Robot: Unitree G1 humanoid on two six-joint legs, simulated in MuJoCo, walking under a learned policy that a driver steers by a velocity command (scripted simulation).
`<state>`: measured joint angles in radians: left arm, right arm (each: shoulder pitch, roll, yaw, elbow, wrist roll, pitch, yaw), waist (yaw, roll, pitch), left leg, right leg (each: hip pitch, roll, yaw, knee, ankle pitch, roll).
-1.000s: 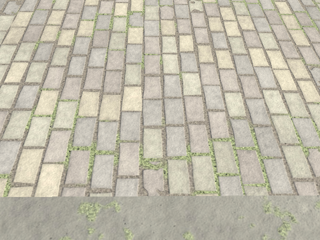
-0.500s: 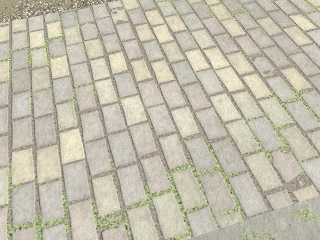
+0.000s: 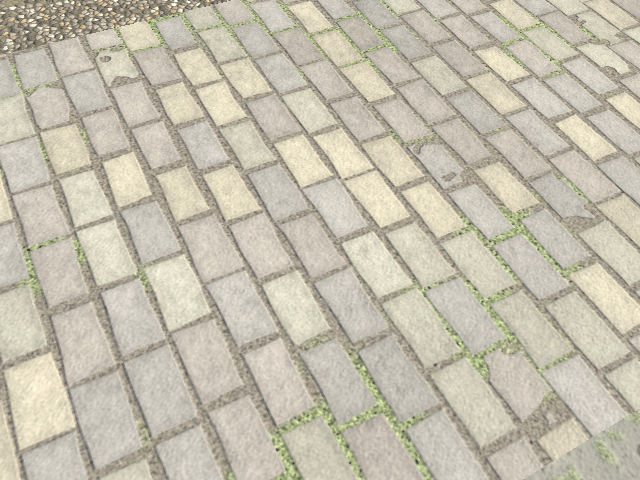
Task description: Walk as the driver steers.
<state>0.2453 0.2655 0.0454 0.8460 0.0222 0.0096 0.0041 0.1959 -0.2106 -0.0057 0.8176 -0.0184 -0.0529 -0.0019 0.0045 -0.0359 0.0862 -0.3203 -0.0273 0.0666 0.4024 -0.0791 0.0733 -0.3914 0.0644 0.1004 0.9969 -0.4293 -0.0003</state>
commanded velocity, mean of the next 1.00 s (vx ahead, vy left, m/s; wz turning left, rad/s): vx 0.03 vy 0.00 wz -0.03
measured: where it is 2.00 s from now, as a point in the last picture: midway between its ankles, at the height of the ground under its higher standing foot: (272, 453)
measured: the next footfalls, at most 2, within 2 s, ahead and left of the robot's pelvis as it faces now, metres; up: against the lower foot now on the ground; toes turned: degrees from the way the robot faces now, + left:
right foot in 0.18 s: +0.06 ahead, -0.13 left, +0.00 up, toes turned +3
right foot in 1.76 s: +0.57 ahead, +0.01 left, +0.00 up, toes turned +19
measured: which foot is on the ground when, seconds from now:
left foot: down 0.00-1.00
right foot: up 0.00-0.16, down 0.18-1.00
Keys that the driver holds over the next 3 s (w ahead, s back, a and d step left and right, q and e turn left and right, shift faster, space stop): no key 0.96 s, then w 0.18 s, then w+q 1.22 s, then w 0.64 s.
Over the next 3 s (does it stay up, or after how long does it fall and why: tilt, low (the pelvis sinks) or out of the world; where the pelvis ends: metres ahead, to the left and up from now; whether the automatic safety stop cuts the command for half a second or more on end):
stays up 0.95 0.44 0.00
